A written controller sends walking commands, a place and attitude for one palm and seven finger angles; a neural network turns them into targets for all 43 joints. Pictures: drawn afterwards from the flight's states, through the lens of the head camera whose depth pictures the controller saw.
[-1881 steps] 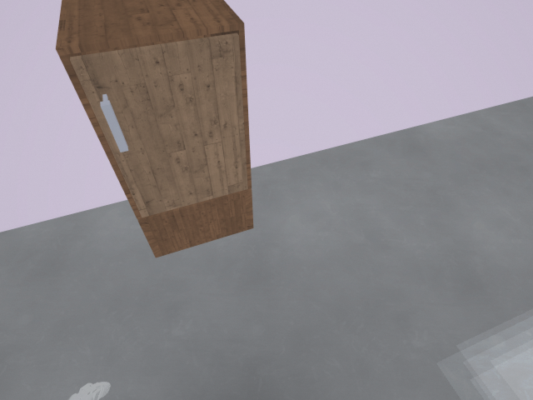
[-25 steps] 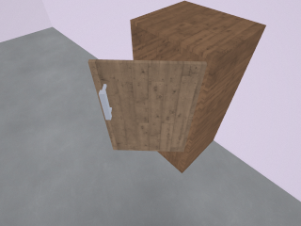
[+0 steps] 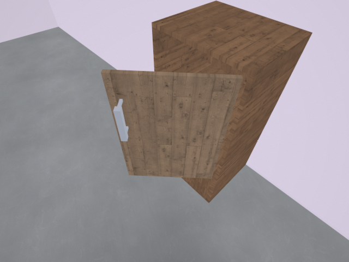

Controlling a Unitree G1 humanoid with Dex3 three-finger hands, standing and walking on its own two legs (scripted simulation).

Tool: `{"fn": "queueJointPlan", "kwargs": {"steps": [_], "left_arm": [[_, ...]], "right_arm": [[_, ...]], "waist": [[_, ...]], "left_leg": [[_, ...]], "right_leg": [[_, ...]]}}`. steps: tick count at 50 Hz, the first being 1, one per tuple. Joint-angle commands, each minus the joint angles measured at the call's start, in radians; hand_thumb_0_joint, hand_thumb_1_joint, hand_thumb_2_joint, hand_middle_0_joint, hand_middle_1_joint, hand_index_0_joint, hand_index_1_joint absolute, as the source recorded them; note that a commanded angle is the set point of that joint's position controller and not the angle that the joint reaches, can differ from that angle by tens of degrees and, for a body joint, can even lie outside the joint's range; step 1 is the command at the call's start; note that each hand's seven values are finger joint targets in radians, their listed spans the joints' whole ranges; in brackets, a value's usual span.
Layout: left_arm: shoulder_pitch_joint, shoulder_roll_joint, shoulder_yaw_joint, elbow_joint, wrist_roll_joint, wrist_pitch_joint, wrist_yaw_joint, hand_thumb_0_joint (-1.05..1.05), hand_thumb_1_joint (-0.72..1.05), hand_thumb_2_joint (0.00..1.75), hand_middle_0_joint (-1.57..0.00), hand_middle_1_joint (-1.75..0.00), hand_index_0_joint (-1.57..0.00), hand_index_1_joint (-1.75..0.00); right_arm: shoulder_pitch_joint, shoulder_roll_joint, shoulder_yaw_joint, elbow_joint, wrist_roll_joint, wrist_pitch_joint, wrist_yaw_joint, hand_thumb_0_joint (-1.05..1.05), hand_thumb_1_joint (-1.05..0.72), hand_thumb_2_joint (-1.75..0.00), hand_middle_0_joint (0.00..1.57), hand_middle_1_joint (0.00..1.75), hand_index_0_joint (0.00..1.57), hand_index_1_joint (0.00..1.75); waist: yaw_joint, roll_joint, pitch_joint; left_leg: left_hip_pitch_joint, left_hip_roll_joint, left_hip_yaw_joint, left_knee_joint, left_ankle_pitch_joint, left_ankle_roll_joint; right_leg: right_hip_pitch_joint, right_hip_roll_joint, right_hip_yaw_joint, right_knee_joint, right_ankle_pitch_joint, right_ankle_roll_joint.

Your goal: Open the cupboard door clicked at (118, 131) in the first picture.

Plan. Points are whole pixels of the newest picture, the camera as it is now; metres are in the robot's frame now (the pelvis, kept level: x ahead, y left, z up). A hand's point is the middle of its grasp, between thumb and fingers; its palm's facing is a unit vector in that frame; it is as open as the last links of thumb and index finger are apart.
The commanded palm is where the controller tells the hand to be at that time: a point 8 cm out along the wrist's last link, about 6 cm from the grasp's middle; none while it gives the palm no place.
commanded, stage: come to a stop and stand still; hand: left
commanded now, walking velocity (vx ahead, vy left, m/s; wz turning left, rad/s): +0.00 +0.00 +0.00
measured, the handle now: (122, 120) +0.55 +0.21 -0.05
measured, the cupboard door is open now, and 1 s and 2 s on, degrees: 44 44 44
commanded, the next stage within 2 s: look again from close up in 0.06 s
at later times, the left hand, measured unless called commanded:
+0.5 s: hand out of the picture +0.00 +0.16 -0.18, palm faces +0.02 -0.98 -0.18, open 7.3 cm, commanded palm none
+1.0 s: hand (111, 214) +0.22 +0.16 -0.01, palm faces +0.16 -0.99 -0.03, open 7.8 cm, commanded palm +0.12 +0.22 -0.07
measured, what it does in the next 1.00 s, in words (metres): stands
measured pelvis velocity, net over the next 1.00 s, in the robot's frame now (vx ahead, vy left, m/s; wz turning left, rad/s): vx -0.02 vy -0.03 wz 0.05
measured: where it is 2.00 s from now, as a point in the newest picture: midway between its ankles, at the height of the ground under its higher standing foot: outside the picture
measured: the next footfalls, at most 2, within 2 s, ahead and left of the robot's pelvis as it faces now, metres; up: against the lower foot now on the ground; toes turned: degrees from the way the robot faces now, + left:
none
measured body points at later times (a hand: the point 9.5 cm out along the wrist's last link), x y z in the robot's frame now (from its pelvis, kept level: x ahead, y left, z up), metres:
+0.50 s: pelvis +0.00 -0.01 +0.00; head +0.02 +0.00 +0.45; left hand +0.00 +0.21 -0.16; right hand +0.00 -0.22 -0.16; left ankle -0.03 +0.06 -0.74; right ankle -0.01 -0.13 -0.74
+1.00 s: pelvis -0.02 -0.03 -0.03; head -0.01 -0.03 +0.42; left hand +0.21 +0.21 +0.00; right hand +0.13 -0.29 -0.12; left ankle -0.03 +0.06 -0.74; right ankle -0.01 -0.13 -0.74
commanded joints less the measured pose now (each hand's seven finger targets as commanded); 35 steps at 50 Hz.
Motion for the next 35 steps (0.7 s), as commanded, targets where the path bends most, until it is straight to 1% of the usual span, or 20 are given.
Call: {"fn": "queueJointPlan", "kwargs": {"steps": [1,2,4,6,7,13,14,15,17,18,19,23,24,25,26,28,30,32,35], "left_arm": [[0.065,0.085,0.019,-0.032,-0.002,-0.015,0.000,0.00,0.90,0.90,-0.20,-0.30,-0.20,-0.30],[0.064,0.086,0.020,-0.034,-0.003,-0.016,0.000,0.00,0.90,0.90,-0.20,-0.30,-0.20,-0.30],[0.065,0.086,0.020,-0.035,-0.002,-0.017,0.000,0.00,0.90,0.90,-0.20,-0.30,-0.20,-0.30],[0.060,0.091,0.021,-0.037,-0.003,-0.018,0.000,0.00,0.90,0.90,-0.20,-0.30,-0.20,-0.30],[0.060,0.090,0.021,-0.037,-0.004,-0.017,0.000,0.00,0.90,0.90,-0.20,-0.30,-0.20,-0.30],[0.059,0.090,0.022,-0.038,-0.004,-0.017,-0.001,0.00,0.90,0.90,-0.20,-0.30,-0.20,-0.30],[0.058,0.090,0.022,-0.040,-0.002,-0.017,-0.001,0.00,0.90,0.90,-0.20,-0.30,-0.20,-0.30],[0.057,0.092,0.023,-0.041,-0.003,-0.018,0.000,0.00,0.90,0.90,-0.20,-0.30,-0.20,-0.30],[0.056,0.094,0.024,-0.040,-0.004,-0.018,0.000,0.00,0.90,0.90,-0.20,-0.30,-0.20,-0.30],[0.056,0.094,0.023,-0.039,-0.004,-0.017,0.000,0.00,0.90,0.90,-0.20,-0.30,-0.20,-0.30],[0.057,0.094,0.023,-0.040,-0.003,-0.017,0.000,0.00,0.90,0.90,-0.20,-0.30,-0.20,-0.30],[0.059,0.092,0.021,-0.036,-0.004,-0.016,-0.002,0.00,0.90,0.90,-0.20,-0.30,-0.20,-0.30],[0.061,0.088,0.022,-0.036,-0.002,-0.016,-0.001,0.00,0.90,0.90,-0.20,-0.30,-0.20,-0.30],[0.062,0.091,0.022,-0.038,-0.003,-0.017,-0.001,0.00,0.90,0.90,-0.20,-0.30,-0.20,-0.30],[0.065,0.090,0.021,-0.035,-0.003,-0.017,-0.002,0.00,0.90,0.90,-0.20,-0.30,-0.20,-0.30],[0.063,0.091,0.021,-0.035,-0.003,-0.016,-0.003,0.00,0.90,0.90,-0.20,-0.30,-0.20,-0.30],[0.066,0.090,0.022,-0.036,-0.002,-0.018,-0.001,0.00,0.90,0.90,-0.20,-0.30,-0.20,-0.30],[0.068,0.090,0.023,-0.036,-0.003,-0.020,-0.002,0.00,0.90,0.90,-0.20,-0.30,-0.20,-0.30],[0.067,0.092,0.023,-0.036,-0.002,-0.020,-0.001,0.00,0.90,0.90,-0.20,-0.30,-0.20,-0.30]], "right_arm": [[0.071,-0.103,-0.014,-0.021,0.003,-0.008,-0.010,0.00,-0.90,-0.90,0.20,0.30,0.20,0.30],[0.070,-0.103,-0.014,-0.018,0.003,-0.008,-0.010,0.00,-0.90,-0.90,0.20,0.30,0.20,0.30],[0.069,-0.099,-0.015,-0.019,0.004,-0.008,-0.010,0.00,-0.90,-0.90,0.20,0.30,0.20,0.30],[0.068,-0.104,-0.016,-0.016,0.003,-0.009,-0.010,0.00,-0.90,-0.90,0.20,0.30,0.20,0.30],[0.067,-0.103,-0.016,-0.015,0.003,-0.008,-0.010,0.00,-0.90,-0.90,0.20,0.30,0.20,0.30],[0.062,-0.103,-0.018,-0.012,0.003,-0.008,-0.010,0.00,-0.90,-0.90,0.20,0.30,0.20,0.30],[0.067,-0.098,-0.018,-0.010,0.003,-0.008,-0.011,0.00,-0.90,-0.90,0.20,0.30,0.20,0.30],[0.065,-0.101,-0.019,-0.009,0.003,-0.009,-0.011,0.00,-0.90,-0.90,0.20,0.30,0.20,0.30],[0.066,-0.103,-0.019,-0.009,0.003,-0.009,-0.012,0.00,-0.90,-0.90,0.20,0.30,0.20,0.30],[0.063,-0.102,-0.019,-0.006,0.003,-0.008,-0.012,0.00,-0.90,-0.90,0.20,0.30,0.20,0.30],[0.063,-0.097,-0.019,-0.007,0.004,-0.007,-0.012,0.00,-0.90,-0.90,0.20,0.30,0.20,0.30],[0.063,-0.102,-0.018,-0.007,0.004,-0.007,-0.011,0.00,-0.90,-0.90,0.20,0.30,0.20,0.30],[0.063,-0.095,-0.018,-0.005,0.004,-0.006,-0.011,0.00,-0.90,-0.90,0.20,0.30,0.20,0.30],[0.062,-0.098,-0.018,-0.004,0.004,-0.007,-0.011,0.00,-0.90,-0.90,0.20,0.30,0.20,0.30],[0.058,-0.097,-0.018,-0.004,0.004,-0.007,-0.011,0.00,-0.90,-0.90,0.20,0.30,0.20,0.30],[0.062,-0.098,-0.017,-0.005,0.004,-0.006,-0.011,0.00,-0.90,-0.90,0.20,0.30,0.20,0.30],[0.062,-0.095,-0.018,-0.004,0.004,-0.007,-0.010,0.00,-0.90,-0.90,0.20,0.30,0.20,0.30],[0.062,-0.097,-0.019,-0.003,0.003,-0.008,-0.011,0.00,-0.90,-0.90,0.20,0.30,0.20,0.30],[0.060,-0.096,-0.020,-0.002,0.004,-0.008,-0.011,0.00,-0.90,-0.90,0.20,0.30,0.20,0.30]], "waist": [[0.001,0.001,0.050],[0.003,-0.007,0.047],[0.003,-0.010,0.033],[0.001,-0.002,0.029],[0.002,-0.007,0.026],[0.003,0.000,0.032],[0.001,-0.009,0.026],[0.003,0.004,0.020],[0.000,0.007,0.012],[0.003,0.013,0.022],[0.003,0.003,0.033],[0.003,-0.002,0.042],[0.002,-0.009,0.044],[0.003,0.004,0.039],[0.004,-0.002,0.037],[0.003,0.008,0.044],[0.003,-0.005,0.036],[0.002,-0.003,0.026],[0.002,0.004,0.031]], "left_leg": [[-0.057,0.174,-0.168,-0.107,0.268,-0.025],[-0.057,0.174,-0.169,-0.105,0.258,-0.025],[-0.044,0.174,-0.166,-0.101,0.281,-0.022],[-0.040,0.172,-0.165,-0.097,0.295,-0.025],[-0.038,0.174,-0.166,-0.099,0.282,-0.025],[-0.039,0.174,-0.167,-0.106,0.268,-0.026],[-0.034,0.174,-0.169,-0.100,0.296,-0.024],[-0.029,0.173,-0.165,-0.095,0.310,-0.025],[-0.022,0.174,-0.165,-0.096,0.312,-0.026],[-0.026,0.175,-0.165,-0.098,0.300,-0.027],[-0.033,0.175,-0.163,-0.098,0.297,-0.025],[-0.039,0.174,-0.168,-0.111,0.250,-0.026],[-0.040,0.175,-0.168,-0.109,0.256,-0.025],[-0.039,0.173,-0.168,-0.111,0.256,-0.025],[-0.036,0.173,-0.168,-0.109,0.245,-0.025],[-0.043,0.174,-0.167,-0.116,0.226,-0.027],[-0.037,0.172,-0.168,-0.110,0.247,-0.025],[-0.028,0.173,-0.168,-0.106,0.265,-0.026],[-0.031,0.172,-0.165,-0.106,0.264,-0.027]], "right_leg": [[-0.008,-0.066,0.077,-0.054,0.161,-0.052],[-0.003,-0.067,0.077,-0.057,0.159,-0.051],[0.002,-0.068,0.079,-0.057,0.181,-0.053],[0.006,-0.070,0.078,-0.053,0.191,-0.053],[0.006,-0.068,0.080,-0.057,0.180,-0.053],[0.002,-0.070,0.079,-0.064,0.174,-0.053],[0.010,-0.068,0.078,-0.060,0.192,-0.054],[0.012,-0.071,0.078,-0.057,0.201,-0.054],[0.014,-0.070,0.078,-0.058,0.196,-0.055],[0.010,-0.070,0.078,-0.063,0.187,-0.055],[0.010,-0.069,0.077,-0.065,0.192,-0.054],[0.003,-0.071,0.079,-0.073,0.162,-0.053],[0.003,-0.069,0.079,-0.073,0.168,-0.054],[0.004,-0.072,0.081,-0.072,0.168,-0.054],[0.002,-0.072,0.083,-0.077,0.165,-0.055],[0.000,-0.071,0.082,-0.080,0.152,-0.054],[0.007,-0.073,0.082,-0.079,0.174,-0.055],[0.008,-0.073,0.082,-0.077,0.182,-0.055],[0.007,-0.073,0.083,-0.079,0.183,-0.056]]}}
